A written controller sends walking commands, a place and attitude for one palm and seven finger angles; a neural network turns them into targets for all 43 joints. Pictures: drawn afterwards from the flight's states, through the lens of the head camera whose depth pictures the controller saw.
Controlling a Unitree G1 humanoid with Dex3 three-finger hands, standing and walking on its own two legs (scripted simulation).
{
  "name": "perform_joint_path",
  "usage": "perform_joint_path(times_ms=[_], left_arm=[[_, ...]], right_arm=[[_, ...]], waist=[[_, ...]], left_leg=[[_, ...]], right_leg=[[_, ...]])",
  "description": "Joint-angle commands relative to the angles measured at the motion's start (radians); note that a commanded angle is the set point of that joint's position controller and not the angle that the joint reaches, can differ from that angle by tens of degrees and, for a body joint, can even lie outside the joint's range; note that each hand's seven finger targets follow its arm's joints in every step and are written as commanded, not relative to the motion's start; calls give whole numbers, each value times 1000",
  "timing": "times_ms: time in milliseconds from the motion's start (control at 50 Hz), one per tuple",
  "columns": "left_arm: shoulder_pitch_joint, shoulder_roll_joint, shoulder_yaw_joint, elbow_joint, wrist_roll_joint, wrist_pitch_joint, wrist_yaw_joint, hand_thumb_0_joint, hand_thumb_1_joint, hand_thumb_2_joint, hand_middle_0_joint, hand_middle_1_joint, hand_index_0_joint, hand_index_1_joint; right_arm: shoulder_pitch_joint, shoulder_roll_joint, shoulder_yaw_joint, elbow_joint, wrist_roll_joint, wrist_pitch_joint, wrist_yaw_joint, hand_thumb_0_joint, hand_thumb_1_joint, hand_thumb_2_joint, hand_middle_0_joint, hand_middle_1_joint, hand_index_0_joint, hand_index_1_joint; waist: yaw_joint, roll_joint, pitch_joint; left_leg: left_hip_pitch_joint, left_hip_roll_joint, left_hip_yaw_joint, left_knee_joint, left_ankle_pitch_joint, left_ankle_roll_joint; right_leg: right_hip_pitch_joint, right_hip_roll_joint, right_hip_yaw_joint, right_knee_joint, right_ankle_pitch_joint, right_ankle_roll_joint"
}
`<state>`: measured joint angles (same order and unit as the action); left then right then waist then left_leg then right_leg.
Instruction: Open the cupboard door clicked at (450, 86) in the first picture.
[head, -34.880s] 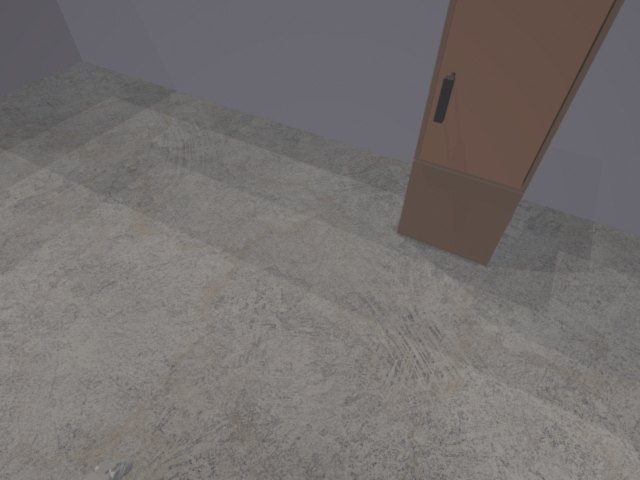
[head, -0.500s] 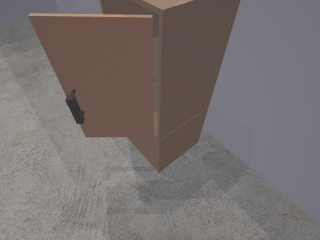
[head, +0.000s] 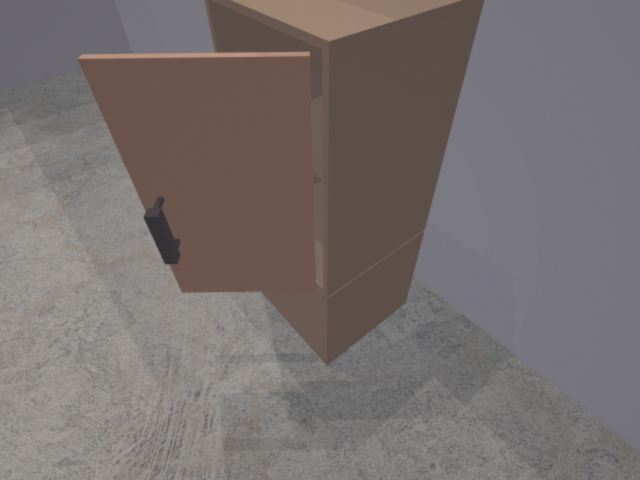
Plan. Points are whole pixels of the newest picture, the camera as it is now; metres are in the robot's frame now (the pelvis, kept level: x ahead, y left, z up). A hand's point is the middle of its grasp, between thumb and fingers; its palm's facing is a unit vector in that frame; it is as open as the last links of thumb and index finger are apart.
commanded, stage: look again from close up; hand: left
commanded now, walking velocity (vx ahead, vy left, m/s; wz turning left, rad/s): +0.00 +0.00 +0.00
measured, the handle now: (166, 230) +0.59 +0.36 -0.09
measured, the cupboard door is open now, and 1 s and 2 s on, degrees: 51 51 51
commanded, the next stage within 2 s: shuffle to correct the standing spot in 0.26 s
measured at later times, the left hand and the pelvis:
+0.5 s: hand out of the picture -0.05 +0.20 -0.17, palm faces +0.04 -0.98 -0.19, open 7.4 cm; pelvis -0.04 +0.03 +0.00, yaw +0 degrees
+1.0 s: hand out of the picture +0.06 +0.28 -0.16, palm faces +0.07 -0.98 -0.19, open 7.3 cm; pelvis +0.02 +0.11 +0.01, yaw +2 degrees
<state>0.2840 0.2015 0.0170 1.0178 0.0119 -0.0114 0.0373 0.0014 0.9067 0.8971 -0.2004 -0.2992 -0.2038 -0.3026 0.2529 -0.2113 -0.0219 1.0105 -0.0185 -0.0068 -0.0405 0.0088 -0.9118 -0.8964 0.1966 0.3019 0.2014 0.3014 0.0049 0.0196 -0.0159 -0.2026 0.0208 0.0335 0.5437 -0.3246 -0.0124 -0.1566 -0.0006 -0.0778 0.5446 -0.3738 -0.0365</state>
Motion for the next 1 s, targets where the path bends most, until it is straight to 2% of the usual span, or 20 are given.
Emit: perform_joint_path(times_ms=[0,60,160,340,400,440,500,540,580,600,620,640,660,700,740,800,840,880,940,980], left_arm=[[33,130,20,-50,1,-7,5,0,900,900,-200,-300,-200,-300],[23,136,15,-50,1,-4,1,0,900,900,-200,-300,-200,-300],[13,135,8,-39,2,-2,-2,0,900,900,-200,-300,-200,-300],[45,99,-3,-2,2,1,-1,0,900,900,-200,-300,-200,-300],[76,107,9,5,7,8,0,0,900,900,-200,-300,-200,-300],[96,126,27,2,10,16,-1,0,900,900,-200,-300,-200,-300],[110,166,58,-13,13,21,7,0,900,900,-200,-300,-200,-300],[86,164,69,-30,19,11,11,0,900,900,-200,-300,-200,-300],[58,150,68,-31,21,9,6,0,900,900,-200,-300,-200,-300],[40,133,64,-35,22,15,3,0,900,900,-200,-300,-200,-300],[46,88,55,-35,17,24,-3,0,900,900,-200,-300,-200,-300],[64,28,43,-47,11,26,-10,0,900,900,-200,-300,-200,-300],[24,16,33,-65,19,22,-10,0,900,900,-200,-300,-200,-300],[30,21,34,-43,23,15,-20,0,900,900,-200,-300,-200,-300],[44,1,33,-18,23,8,-28,0,900,900,-200,-300,-200,-300],[55,-20,27,-9,19,9,-30,0,900,900,-200,-300,-200,-300],[39,-20,27,-15,19,12,-28,0,900,900,-200,-300,-200,-300],[8,-19,28,-26,19,11,-27,0,900,900,-200,-300,-200,-300],[-59,-27,28,-50,19,8,-24,0,900,900,-200,-300,-200,-300],[-80,-29,30,-62,18,7,-23,0,900,900,-200,-300,-200,-300]], right_arm=[[16,-119,-13,-45,-3,-14,-1,0,-900,-900,200,300,200,300],[-1,-122,-9,-45,-3,-12,4,0,-900,-900,200,300,200,300],[-10,-120,-2,-31,-3,-13,11,0,-900,-900,200,300,200,300],[23,-94,7,13,2,-13,16,0,-900,-900,200,300,200,300],[46,-86,4,17,-1,4,20,0,-900,-900,200,300,200,300],[48,-80,-3,7,-5,15,25,0,-900,-900,200,300,200,300],[49,-66,-18,-14,-7,30,29,0,-900,-900,200,300,200,300],[52,-52,-20,-29,-3,23,37,0,-900,-900,200,300,200,300],[115,-22,-18,-13,-1,12,41,0,-900,-900,200,300,200,300],[182,-15,-16,11,-1,6,40,0,-900,-900,200,300,200,300],[250,-51,-23,30,-5,0,34,0,-900,-900,200,300,200,300],[306,-136,-43,39,-16,-4,26,0,-900,-900,200,300,200,300],[314,-146,-47,37,-12,-5,19,0,-900,-900,200,300,200,300],[217,-92,-31,10,-5,-16,15,0,-900,-900,200,300,200,300],[186,-68,-18,5,-6,-33,12,0,-900,-900,200,300,200,300],[203,-48,-11,33,2,-52,4,0,-900,-900,200,300,200,300],[228,-46,-12,44,2,-56,2,0,-900,-900,200,300,200,300],[244,-37,-12,58,1,-57,1,0,-900,-900,200,300,200,300],[273,-28,-15,76,-4,-56,0,0,-900,-900,200,300,200,300],[272,-26,-17,84,-7,-53,2,0,-900,-900,200,300,200,300]], waist=[[-3,3,50],[-3,-32,74],[-1,-25,76],[-1,-12,83],[7,-35,95],[17,-77,127],[29,-197,146],[16,-149,158],[-21,-119,143],[-45,-56,130],[-61,100,121],[-67,328,113],[-71,285,137],[-33,110,140],[-18,-1,135],[-6,-3,106],[-14,18,88],[-23,42,85],[-41,16,106],[-41,35,119]], left_leg=[[4,85,-68,-65,409,64],[-13,83,-76,-97,310,61],[-20,83,-86,-143,223,57],[-33,81,-90,-189,132,50],[-86,50,-74,-147,2,52],[-171,14,-44,-77,-92,49],[-244,2,20,197,-93,37],[-274,35,-7,236,-124,40],[-113,34,16,63,-67,40],[14,8,35,-34,-27,39],[51,66,-99,-152,-106,64],[90,247,-369,-317,-238,140],[60,307,-456,-393,-289,207],[-6,283,-406,-400,-278,222],[-1,249,-308,-394,-79,216],[77,220,-202,-373,209,227],[121,211,-167,-362,299,227],[155,214,-154,-355,331,233],[177,219,-152,-335,420,239],[165,223,-144,-328,409,241]], right_leg=[[-32,-104,91,-88,429,-15],[-42,-105,104,-122,333,-7],[-44,-105,111,-162,219,1],[-49,-105,111,-192,150,14],[-45,-126,122,-196,-11,1],[-56,-175,180,-240,-174,-25],[-89,-339,327,-368,-321,-103],[-94,-378,325,-355,-235,-130],[-180,-337,220,-262,-164,-100],[-251,-264,126,-172,-170,-65],[-307,-156,33,3,-168,-22],[-430,-34,-80,262,-204,27],[-480,-40,-7,434,-215,12],[-469,-100,40,567,-108,-2],[-450,-122,44,554,7,17],[-430,-120,24,466,57,42],[-430,-117,17,416,68,50],[-433,-117,11,358,69,53],[-421,-108,-7,277,59,50],[-399,-107,-11,237,57,46]])
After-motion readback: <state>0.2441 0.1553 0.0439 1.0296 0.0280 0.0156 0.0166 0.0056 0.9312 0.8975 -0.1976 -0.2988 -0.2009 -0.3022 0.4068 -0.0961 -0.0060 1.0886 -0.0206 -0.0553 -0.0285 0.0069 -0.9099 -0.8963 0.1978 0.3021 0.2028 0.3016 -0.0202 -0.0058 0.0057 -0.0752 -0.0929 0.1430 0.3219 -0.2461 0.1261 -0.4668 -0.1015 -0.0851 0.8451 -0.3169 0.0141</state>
